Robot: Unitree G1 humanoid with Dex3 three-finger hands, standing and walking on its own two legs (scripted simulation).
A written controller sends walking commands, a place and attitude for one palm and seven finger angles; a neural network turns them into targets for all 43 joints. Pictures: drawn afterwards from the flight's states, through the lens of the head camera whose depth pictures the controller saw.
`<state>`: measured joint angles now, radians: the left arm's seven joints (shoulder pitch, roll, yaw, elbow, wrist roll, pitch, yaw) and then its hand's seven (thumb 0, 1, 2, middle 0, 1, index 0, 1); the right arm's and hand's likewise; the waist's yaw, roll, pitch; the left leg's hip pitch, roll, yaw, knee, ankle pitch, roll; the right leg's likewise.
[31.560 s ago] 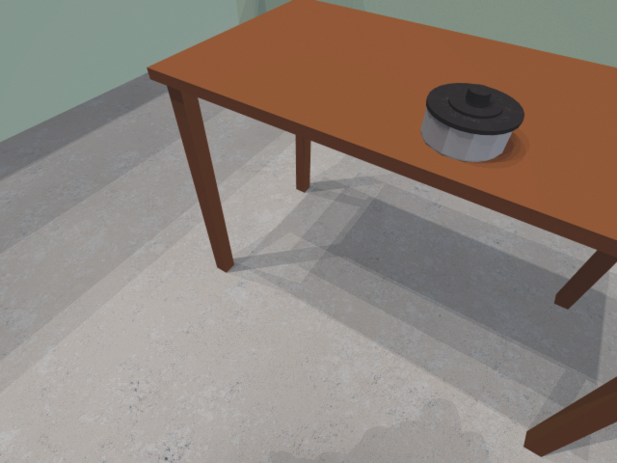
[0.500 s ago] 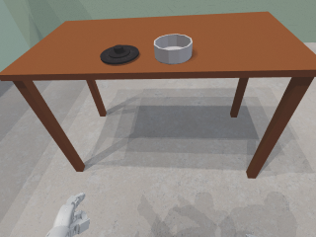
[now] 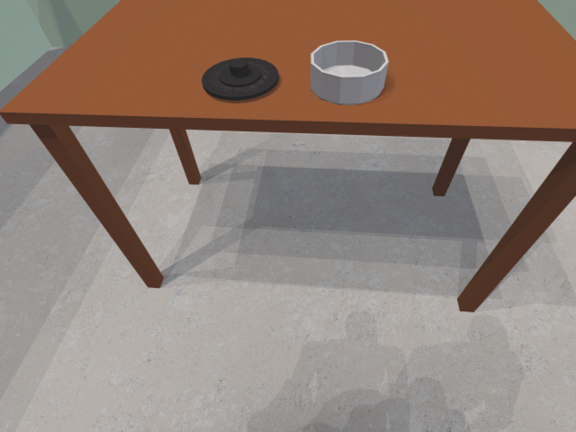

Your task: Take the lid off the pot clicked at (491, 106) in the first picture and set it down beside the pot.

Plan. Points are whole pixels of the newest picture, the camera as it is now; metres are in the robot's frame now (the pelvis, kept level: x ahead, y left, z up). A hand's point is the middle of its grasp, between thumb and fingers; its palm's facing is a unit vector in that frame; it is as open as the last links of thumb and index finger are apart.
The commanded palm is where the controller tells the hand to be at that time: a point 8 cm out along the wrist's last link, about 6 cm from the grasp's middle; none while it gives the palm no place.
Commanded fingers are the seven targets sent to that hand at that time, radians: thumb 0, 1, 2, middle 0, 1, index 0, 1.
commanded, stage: stop stepping back and stand still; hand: left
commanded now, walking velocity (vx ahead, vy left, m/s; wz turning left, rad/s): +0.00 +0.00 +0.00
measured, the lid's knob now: (238, 66) +0.81 +0.15 +0.10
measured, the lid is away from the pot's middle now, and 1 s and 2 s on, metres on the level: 0.24 0.24 0.24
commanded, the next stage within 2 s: let the arm hang, fingers relaxed in 0.46 s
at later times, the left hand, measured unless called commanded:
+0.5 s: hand out of the picture -0.02 +0.16 -0.18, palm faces +0.03 -0.99 -0.15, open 7.4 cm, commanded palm none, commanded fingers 0.00 0.90 0.90 -0.20 -0.30 -0.20 -0.30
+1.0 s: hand out of the picture -0.01 +0.15 -0.18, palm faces +0.03 -0.99 -0.15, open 7.4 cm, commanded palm none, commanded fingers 0.00 0.90 0.90 -0.20 -0.30 -0.20 -0.30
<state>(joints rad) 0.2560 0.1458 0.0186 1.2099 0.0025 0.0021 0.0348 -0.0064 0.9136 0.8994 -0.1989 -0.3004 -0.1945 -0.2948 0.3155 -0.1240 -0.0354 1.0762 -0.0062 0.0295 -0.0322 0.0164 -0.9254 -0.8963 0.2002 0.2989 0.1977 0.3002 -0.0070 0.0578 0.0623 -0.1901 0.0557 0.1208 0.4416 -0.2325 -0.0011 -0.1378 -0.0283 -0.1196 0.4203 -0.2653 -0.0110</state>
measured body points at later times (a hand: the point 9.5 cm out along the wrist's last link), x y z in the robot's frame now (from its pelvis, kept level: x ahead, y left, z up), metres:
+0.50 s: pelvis +0.01 +0.02 +0.00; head +0.03 +0.01 +0.45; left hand -0.02 +0.22 -0.16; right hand -0.03 -0.18 -0.17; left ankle +0.00 +0.12 -0.74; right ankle -0.02 -0.11 -0.74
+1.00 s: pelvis +0.01 +0.01 +0.00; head +0.03 +0.00 +0.45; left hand -0.01 +0.21 -0.16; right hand -0.02 -0.19 -0.17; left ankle +0.00 +0.12 -0.74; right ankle -0.02 -0.11 -0.74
